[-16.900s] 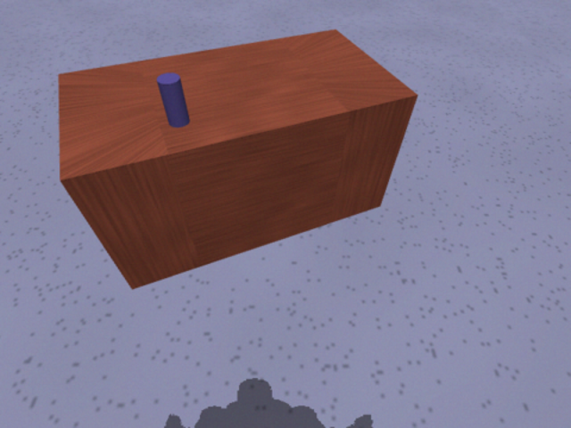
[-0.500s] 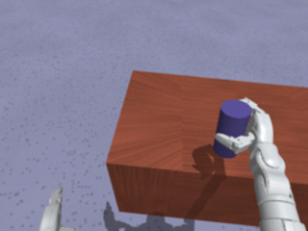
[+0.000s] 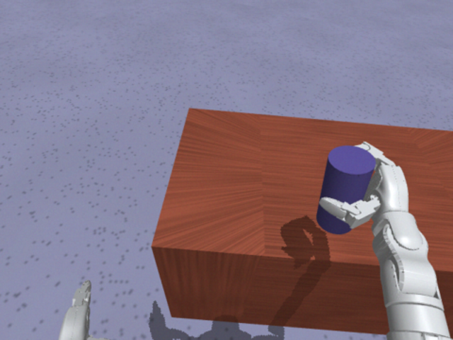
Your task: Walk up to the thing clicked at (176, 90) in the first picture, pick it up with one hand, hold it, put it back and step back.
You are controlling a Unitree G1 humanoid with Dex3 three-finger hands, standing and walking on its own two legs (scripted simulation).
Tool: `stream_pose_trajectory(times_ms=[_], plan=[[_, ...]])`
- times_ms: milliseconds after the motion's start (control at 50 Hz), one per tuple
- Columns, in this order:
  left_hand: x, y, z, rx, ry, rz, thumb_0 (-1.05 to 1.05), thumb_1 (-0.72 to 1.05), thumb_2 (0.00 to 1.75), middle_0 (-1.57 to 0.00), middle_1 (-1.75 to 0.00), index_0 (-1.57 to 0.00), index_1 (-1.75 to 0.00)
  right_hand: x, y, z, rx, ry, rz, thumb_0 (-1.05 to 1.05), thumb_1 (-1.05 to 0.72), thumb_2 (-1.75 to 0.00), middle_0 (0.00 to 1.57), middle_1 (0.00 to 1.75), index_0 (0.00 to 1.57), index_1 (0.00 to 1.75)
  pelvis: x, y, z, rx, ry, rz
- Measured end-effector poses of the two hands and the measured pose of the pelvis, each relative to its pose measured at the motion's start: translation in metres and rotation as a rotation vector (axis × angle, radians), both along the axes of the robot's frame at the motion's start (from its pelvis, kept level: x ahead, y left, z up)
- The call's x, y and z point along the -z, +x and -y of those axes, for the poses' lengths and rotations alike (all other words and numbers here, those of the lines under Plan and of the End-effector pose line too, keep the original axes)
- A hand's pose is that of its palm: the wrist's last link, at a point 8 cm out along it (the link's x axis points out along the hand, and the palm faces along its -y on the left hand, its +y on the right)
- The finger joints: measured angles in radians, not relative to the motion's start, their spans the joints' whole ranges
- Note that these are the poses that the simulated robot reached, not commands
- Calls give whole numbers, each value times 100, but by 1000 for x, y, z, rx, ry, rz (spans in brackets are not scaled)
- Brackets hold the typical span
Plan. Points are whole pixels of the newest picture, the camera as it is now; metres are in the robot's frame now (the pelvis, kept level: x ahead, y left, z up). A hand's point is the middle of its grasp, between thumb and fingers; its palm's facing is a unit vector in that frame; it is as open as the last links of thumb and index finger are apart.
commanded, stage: hold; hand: right
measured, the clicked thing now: (342, 192) +0.32 -0.17 +0.13
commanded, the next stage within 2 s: crouch in 1.94 s
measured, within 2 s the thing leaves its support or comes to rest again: neither
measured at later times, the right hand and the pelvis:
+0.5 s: hand (342, 184) +0.33 -0.17 +0.15, palm faces +0.07 +1.00 -0.04, open 10.3 cm; pelvis +0.00 +0.00 +0.00, yaw +0 degrees
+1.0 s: hand (348, 185) +0.32 -0.18 +0.15, palm faces +0.11 +0.99 -0.04, open 10.3 cm; pelvis +0.00 +0.00 +0.00, yaw +0 degrees
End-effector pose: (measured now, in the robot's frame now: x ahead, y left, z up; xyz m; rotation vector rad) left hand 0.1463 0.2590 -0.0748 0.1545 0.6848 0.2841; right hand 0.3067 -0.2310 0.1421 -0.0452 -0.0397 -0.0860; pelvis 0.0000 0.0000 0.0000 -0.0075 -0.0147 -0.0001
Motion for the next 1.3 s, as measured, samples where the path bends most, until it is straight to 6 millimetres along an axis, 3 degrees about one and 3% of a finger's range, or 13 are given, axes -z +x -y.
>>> stream_pose_trajectory(times_ms=[240,400,680,840,1000,1300], plan=[[-4,6,1,5,0,30,-1,-53,5,-5,-5,-5,-5,1,-3,-3,7,13,-14,2,54,-110,83,122,77,117,-1,0,-1,1,0,9],[0,2,3,12,-5,17,-1,-53,5,-5,-5,-5,-5,-8,-6,-4,1,-3,6,2,54,-110,83,122,77,117,-1,-1,-1,5,1,15],[-1,-6,-2,4,6,19,-1,-52,5,-5,-5,-5,-5,-5,-8,-4,11,13,-7,2,54,-110,83,122,77,117,-2,-5,-1,0,0,19],[-1,1,4,22,0,23,-1,-53,5,-5,-5,-5,-5,-3,-5,-10,-6,5,-21,2,54,-110,83,122,77,117,-2,-6,-1,1,2,17],[-3,1,7,22,-13,48,-1,-53,5,-5,-5,-5,-5,-8,-8,-2,20,5,-3,2,54,-110,83,122,77,117,-3,-3,-1,2,0,21],[-5,1,2,14,-2,51,-1,-53,5,-5,-4,-5,-5,-11,2,-11,-8,12,-12,2,54,-110,83,122,77,117,-3,-2,-1,-1,0,18]])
